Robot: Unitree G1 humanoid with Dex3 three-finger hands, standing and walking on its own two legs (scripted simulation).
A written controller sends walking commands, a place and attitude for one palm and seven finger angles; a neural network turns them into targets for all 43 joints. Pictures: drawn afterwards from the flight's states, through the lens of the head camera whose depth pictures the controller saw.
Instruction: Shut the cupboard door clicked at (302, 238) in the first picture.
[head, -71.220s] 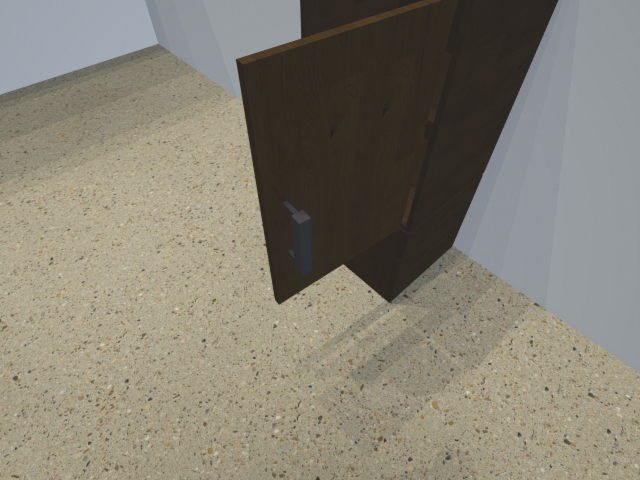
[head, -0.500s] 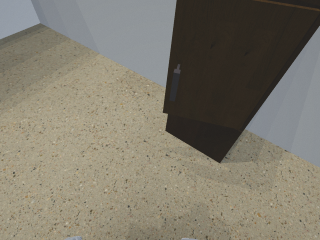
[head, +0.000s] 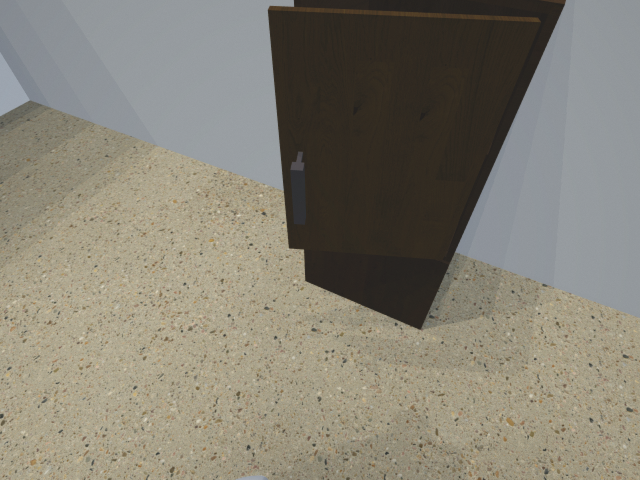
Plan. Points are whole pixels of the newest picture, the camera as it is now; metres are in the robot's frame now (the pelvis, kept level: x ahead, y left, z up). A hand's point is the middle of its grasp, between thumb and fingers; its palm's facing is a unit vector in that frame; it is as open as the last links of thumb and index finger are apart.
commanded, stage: take the last steps up to it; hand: left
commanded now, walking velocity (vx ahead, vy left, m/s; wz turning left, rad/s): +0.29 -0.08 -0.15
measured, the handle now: (300, 188) +0.69 +0.07 -0.10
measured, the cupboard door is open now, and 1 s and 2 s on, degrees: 21 21 21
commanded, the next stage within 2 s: come to a stop and stand still in 0.46 s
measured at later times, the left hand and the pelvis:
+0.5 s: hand (254, 401) +0.27 +0.12 -0.17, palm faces -0.13 -0.97 -0.20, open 7.4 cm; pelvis +0.15 -0.05 -0.02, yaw -5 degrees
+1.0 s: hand (260, 394) +0.28 +0.11 -0.18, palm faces +0.00 -0.97 -0.25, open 7.4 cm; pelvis +0.21 -0.08 -0.01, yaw -4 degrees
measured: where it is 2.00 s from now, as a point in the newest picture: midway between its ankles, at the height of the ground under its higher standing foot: outside the picture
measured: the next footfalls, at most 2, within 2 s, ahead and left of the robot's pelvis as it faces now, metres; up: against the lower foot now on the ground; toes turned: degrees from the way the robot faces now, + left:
left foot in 0.08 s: +0.08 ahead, +0.12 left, +0.00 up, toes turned +5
right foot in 0.48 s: +0.23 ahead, -0.17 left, +0.00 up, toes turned -11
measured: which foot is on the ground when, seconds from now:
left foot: up 0.00-0.06, down 0.08-0.48, up 0.50-0.78, down 0.80-1.00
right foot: down 0.00-0.08, up 0.10-0.46, down 0.48-0.86, up 0.88-1.00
